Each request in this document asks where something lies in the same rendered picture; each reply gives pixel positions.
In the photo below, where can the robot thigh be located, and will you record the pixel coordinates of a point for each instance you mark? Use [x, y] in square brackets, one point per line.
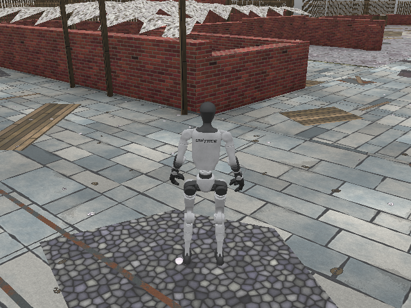
[190, 188]
[220, 192]

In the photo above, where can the right robot thigh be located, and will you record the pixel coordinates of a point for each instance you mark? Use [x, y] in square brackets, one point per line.
[220, 192]

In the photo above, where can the right robot forearm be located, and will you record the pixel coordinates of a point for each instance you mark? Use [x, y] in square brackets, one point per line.
[237, 171]

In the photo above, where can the left robot upper arm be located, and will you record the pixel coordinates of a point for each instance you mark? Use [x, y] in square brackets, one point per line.
[183, 144]

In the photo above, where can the left robot forearm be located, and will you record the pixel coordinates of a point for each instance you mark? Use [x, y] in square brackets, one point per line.
[176, 167]

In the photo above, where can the robot left hand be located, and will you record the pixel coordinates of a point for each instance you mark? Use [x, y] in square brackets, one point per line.
[172, 178]

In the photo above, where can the robot right hand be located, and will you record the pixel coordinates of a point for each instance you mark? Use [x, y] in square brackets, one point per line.
[236, 182]

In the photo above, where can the left robot thigh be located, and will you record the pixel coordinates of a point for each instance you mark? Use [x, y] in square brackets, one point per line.
[190, 188]

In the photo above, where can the right robot upper arm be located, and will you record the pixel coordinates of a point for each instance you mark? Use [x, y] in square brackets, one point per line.
[229, 146]

